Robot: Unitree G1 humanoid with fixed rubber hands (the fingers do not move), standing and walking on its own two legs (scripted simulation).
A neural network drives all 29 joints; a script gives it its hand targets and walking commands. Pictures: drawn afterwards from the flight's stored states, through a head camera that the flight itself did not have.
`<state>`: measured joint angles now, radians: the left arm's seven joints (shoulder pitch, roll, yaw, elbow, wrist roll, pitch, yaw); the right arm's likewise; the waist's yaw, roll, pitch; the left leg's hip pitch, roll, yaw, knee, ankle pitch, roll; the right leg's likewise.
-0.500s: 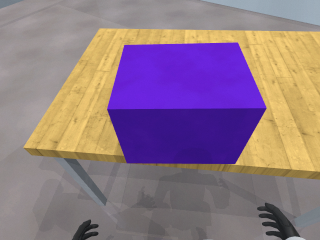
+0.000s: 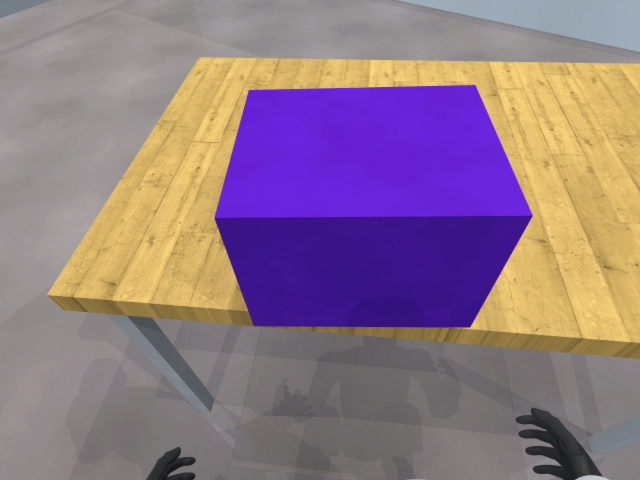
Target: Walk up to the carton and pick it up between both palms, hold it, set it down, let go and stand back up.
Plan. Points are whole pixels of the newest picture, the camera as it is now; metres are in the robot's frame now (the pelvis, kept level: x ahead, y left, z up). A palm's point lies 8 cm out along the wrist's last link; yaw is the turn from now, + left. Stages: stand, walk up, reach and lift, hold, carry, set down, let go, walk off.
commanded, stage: stand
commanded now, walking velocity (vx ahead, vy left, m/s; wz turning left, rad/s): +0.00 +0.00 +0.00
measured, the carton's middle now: (360, 210) +0.44 -0.04 +0.08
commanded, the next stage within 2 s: walk up in 0.34 s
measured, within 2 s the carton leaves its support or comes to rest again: neither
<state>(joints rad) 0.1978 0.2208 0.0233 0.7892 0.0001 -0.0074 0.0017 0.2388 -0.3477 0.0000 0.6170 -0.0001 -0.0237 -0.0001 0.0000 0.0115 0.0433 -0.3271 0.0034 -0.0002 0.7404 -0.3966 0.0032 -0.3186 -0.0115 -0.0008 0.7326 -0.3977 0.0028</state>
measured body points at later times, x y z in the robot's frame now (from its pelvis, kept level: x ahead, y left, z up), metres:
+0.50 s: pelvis -0.02 +0.00 +0.00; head -0.01 +0.00 +0.45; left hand +0.10 +0.25 -0.12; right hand +0.12 -0.28 -0.09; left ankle +0.00 +0.12 -0.71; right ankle +0.00 -0.13 -0.71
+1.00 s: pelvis -0.13 -0.04 -0.03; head -0.09 -0.06 +0.42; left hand -0.04 +0.25 -0.14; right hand +0.01 -0.33 -0.14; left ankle -0.03 +0.11 -0.69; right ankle -0.10 -0.12 -0.71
